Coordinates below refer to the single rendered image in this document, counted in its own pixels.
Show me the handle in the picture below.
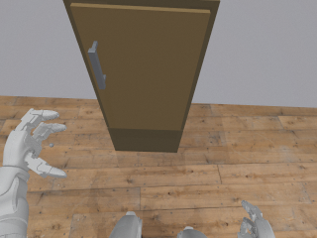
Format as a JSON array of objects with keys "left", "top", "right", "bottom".
[{"left": 88, "top": 41, "right": 107, "bottom": 89}]

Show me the robot shin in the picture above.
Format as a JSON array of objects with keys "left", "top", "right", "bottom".
[
  {"left": 126, "top": 211, "right": 136, "bottom": 216},
  {"left": 183, "top": 226, "right": 193, "bottom": 230}
]

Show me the left robot forearm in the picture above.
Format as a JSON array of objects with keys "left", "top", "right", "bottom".
[{"left": 0, "top": 166, "right": 30, "bottom": 238}]

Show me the right robot hand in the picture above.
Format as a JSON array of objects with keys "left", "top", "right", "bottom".
[{"left": 237, "top": 200, "right": 275, "bottom": 238}]

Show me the left robot hand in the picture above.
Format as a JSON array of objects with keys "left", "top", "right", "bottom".
[{"left": 2, "top": 108, "right": 67, "bottom": 179}]

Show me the right robot shin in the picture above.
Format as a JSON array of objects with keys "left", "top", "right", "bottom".
[{"left": 183, "top": 226, "right": 193, "bottom": 230}]

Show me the left robot shin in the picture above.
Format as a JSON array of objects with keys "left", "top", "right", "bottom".
[{"left": 126, "top": 211, "right": 136, "bottom": 216}]

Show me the cupboard door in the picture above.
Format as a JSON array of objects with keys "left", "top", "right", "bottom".
[{"left": 70, "top": 3, "right": 211, "bottom": 131}]

